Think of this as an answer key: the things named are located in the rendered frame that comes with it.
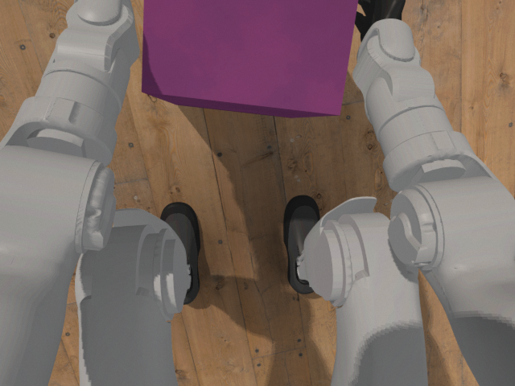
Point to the right robot upper arm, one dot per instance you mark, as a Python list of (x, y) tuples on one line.
[(461, 234)]

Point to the left robot shin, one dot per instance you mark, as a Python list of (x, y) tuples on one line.
[(123, 217)]

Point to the right robot thigh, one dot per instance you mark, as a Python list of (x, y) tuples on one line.
[(379, 331)]

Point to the robot right hand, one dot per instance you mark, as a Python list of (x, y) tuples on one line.
[(376, 10)]

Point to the right robot forearm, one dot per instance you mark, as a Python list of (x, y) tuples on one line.
[(408, 119)]

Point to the left robot upper arm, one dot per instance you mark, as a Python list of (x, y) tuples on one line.
[(53, 208)]

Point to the carton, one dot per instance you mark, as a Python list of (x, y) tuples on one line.
[(283, 58)]

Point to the left robot forearm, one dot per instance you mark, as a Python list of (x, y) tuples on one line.
[(82, 90)]

